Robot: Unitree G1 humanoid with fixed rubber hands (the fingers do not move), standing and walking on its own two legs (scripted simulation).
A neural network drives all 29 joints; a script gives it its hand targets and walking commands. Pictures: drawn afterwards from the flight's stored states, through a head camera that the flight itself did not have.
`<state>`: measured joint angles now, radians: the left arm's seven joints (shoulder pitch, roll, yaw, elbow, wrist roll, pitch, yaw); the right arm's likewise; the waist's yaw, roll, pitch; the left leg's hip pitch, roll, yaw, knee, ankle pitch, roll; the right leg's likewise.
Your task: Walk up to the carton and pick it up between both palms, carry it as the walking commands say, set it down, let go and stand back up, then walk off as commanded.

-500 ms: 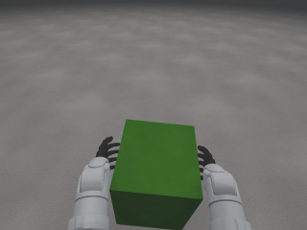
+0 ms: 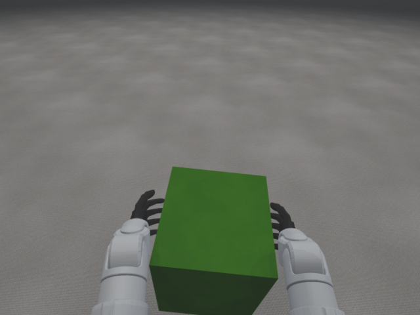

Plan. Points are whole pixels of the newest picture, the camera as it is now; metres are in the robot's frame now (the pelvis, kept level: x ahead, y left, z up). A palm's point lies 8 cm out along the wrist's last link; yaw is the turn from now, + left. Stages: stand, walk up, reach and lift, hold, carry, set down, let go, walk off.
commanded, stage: hold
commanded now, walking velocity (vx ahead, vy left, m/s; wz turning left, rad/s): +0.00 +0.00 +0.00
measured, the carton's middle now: (211, 245) +0.30 +0.01 -0.01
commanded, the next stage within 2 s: carry in 0.78 s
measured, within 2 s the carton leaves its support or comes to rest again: neither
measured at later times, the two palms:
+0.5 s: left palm (138, 230) +0.29 +0.15 +0.06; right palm (286, 239) +0.28 -0.14 +0.05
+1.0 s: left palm (121, 219) +0.30 +0.18 +0.07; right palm (266, 217) +0.32 -0.10 +0.06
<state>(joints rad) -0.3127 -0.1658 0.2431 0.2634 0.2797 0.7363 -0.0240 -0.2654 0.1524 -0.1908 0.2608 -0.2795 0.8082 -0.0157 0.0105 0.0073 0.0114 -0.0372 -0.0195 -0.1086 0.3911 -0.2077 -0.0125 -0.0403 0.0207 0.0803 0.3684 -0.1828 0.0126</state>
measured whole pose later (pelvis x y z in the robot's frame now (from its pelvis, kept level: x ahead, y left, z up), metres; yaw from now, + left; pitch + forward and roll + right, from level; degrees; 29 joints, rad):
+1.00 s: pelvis +0.02 +0.01 -0.01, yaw +6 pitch +2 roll +0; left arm -0.27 -0.15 0.14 0.04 0.19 0.85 0.05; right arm -0.23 0.13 -0.16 0.04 -0.16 0.92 -0.06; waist -0.01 -0.02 -0.12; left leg -0.29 -0.01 0.03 0.52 -0.31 0.03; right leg -0.25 -0.05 -0.03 0.49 -0.28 0.01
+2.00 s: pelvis +0.53 +0.13 +0.00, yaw +8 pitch +6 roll -1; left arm -0.20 -0.14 0.10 -0.34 0.10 1.17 0.10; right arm -0.18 0.14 -0.09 -0.32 -0.09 1.22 -0.12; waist -0.03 -0.02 -0.01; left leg -0.27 0.03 0.25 0.38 -0.21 0.08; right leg -0.54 -0.09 -0.09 1.06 -0.29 0.02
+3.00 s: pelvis +1.08 +0.24 +0.00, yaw +10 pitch +4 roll +1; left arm -0.20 -0.14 0.11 -0.35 0.11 1.17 0.09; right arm -0.19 0.14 -0.09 -0.31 -0.10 1.22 -0.11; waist 0.01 -0.02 -0.06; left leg -0.33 0.01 0.20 0.42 -0.17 0.06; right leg -0.22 -0.06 -0.13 0.46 -0.30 0.01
